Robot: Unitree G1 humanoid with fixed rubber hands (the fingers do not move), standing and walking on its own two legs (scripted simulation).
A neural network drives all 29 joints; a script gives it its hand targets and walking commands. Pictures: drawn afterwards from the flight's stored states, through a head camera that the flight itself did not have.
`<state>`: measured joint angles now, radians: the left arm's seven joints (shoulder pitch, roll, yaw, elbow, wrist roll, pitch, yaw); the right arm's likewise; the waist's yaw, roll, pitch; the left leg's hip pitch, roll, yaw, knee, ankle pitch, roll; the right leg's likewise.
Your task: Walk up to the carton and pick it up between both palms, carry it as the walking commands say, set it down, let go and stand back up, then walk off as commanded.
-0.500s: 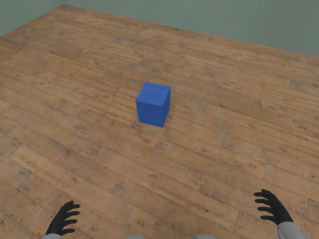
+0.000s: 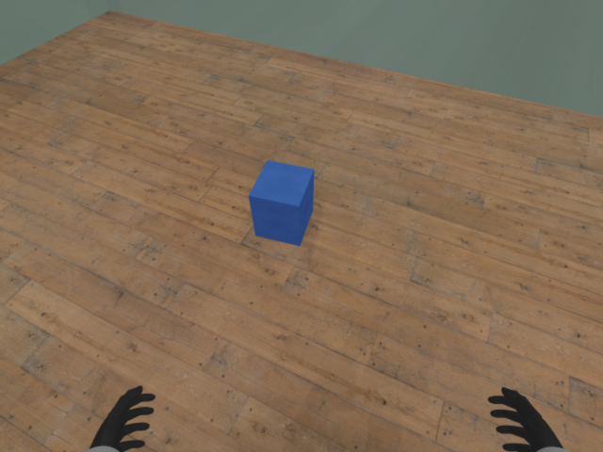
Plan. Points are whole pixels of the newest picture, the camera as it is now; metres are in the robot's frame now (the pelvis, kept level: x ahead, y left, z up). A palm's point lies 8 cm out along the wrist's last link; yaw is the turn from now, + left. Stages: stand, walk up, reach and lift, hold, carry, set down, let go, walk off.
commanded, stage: stand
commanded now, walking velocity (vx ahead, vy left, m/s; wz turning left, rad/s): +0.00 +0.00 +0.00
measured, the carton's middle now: (283, 203) +1.08 +0.08 -0.64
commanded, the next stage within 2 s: walk up in 1.16 s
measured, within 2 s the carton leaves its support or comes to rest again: neither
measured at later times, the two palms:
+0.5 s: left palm out of the picture +0.11 +0.30 -0.09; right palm out of the picture +0.12 -0.29 -0.09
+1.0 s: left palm out of the picture +0.08 +0.30 -0.10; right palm out of the picture +0.09 -0.30 -0.10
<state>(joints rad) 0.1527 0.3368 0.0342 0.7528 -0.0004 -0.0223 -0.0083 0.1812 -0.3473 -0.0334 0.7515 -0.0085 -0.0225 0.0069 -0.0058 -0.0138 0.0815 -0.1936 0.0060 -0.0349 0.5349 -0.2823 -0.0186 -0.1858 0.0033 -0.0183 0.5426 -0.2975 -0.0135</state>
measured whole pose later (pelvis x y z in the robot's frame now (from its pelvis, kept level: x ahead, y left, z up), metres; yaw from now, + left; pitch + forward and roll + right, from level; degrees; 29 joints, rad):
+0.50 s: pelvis +0.00 +0.00 +0.01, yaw +0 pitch -4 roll +0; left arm 0.13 0.36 0.02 0.93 0.00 -0.02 0.00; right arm 0.12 -0.36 -0.02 0.91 0.00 -0.02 -0.01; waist 0.00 -0.01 0.08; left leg -0.12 0.00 -0.03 0.41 -0.22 -0.01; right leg -0.11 0.00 -0.02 0.42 -0.23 -0.01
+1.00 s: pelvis +0.00 +0.00 +0.01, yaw +0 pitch -4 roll +0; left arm 0.14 0.34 0.02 1.03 -0.01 -0.02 0.01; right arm 0.13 -0.35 -0.02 1.01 0.01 -0.02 -0.01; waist 0.00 0.00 0.07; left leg -0.11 0.01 -0.04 0.35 -0.18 -0.02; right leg -0.10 0.00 -0.02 0.36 -0.20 -0.01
